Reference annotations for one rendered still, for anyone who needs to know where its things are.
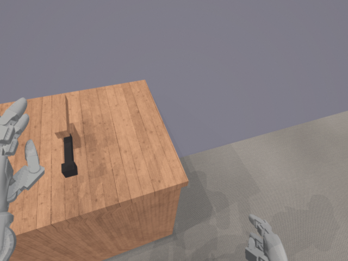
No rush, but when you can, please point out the counter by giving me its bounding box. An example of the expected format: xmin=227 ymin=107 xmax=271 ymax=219
xmin=0 ymin=80 xmax=189 ymax=261

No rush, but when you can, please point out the left robot hand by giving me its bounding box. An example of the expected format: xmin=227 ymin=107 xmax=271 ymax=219
xmin=0 ymin=97 xmax=45 ymax=212

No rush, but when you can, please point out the right robot hand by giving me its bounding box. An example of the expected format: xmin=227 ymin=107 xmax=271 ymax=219
xmin=245 ymin=214 xmax=288 ymax=261

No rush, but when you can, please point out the robot left forearm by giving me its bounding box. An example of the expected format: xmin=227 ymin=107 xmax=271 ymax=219
xmin=0 ymin=212 xmax=16 ymax=261

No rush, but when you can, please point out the tap lever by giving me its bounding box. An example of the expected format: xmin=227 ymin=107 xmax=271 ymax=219
xmin=61 ymin=134 xmax=78 ymax=178

